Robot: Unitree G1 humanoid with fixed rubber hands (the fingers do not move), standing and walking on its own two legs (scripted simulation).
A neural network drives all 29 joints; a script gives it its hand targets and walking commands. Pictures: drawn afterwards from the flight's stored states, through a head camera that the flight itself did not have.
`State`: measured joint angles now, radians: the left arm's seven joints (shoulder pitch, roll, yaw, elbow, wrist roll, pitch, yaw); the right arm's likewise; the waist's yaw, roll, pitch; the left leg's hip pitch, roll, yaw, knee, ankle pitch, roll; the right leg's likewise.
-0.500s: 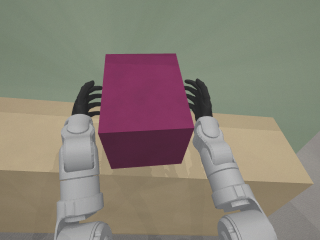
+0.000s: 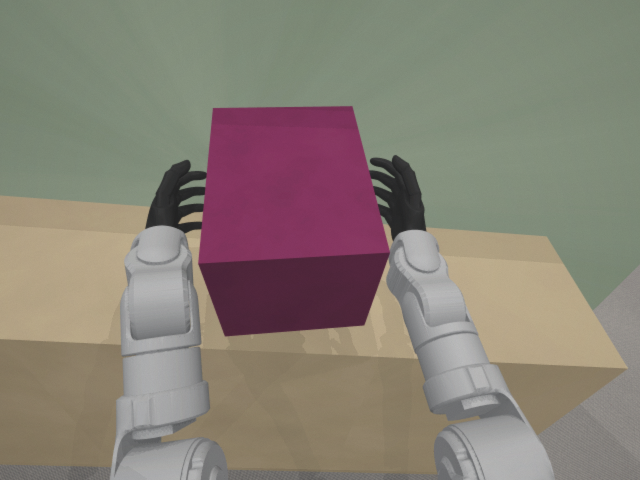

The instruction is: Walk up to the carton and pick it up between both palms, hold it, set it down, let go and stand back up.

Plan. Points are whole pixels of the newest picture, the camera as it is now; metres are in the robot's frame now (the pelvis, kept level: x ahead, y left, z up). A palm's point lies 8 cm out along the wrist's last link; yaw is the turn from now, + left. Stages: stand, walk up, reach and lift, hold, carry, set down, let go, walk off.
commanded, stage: hold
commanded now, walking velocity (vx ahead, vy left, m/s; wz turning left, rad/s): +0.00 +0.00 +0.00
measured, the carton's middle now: (290, 218) +0.41 +0.00 +0.13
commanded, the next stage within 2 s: none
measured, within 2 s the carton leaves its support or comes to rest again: neither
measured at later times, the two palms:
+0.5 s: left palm (163, 230) +0.36 +0.15 +0.16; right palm (401, 223) +0.36 -0.13 +0.17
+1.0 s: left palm (165, 230) +0.35 +0.15 +0.17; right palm (403, 223) +0.36 -0.13 +0.17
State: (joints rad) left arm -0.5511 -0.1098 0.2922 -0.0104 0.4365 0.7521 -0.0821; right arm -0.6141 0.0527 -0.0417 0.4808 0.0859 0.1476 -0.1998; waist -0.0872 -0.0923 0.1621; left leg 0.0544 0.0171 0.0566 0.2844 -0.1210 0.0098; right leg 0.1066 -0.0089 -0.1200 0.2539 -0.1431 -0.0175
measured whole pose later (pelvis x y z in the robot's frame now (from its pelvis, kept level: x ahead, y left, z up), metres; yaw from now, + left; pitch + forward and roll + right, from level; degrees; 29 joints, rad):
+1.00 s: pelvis +0.00 +0.00 +0.00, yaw +0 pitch -12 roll +0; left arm -0.55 -0.11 0.29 -0.02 0.44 0.76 -0.09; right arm -0.61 0.05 -0.04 0.47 0.09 0.15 -0.20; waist -0.09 -0.09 0.17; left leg 0.05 0.02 0.06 0.29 -0.12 0.01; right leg 0.11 -0.01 -0.12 0.25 -0.14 -0.02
